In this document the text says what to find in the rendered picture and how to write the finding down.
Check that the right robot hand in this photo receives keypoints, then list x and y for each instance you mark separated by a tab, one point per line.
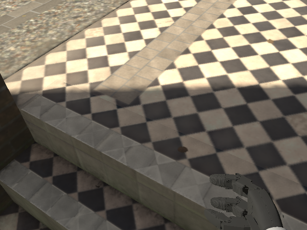
259	213

